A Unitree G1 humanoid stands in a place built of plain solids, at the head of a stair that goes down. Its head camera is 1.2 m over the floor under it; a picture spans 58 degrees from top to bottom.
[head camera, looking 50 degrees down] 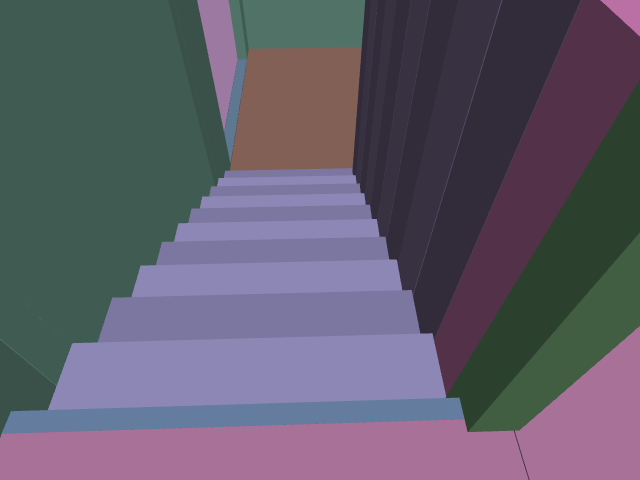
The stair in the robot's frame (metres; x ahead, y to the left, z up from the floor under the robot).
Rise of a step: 0.16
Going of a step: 0.28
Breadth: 1.24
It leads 2 degrees to the left of straight ahead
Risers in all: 11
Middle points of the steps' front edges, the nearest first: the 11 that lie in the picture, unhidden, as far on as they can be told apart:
0.42 0.22 0.00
0.70 0.23 -0.16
0.98 0.24 -0.32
1.27 0.25 -0.48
1.55 0.25 -0.64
1.83 0.26 -0.80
2.11 0.27 -0.96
2.40 0.28 -1.12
2.68 0.29 -1.28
2.96 0.30 -1.43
3.24 0.30 -1.59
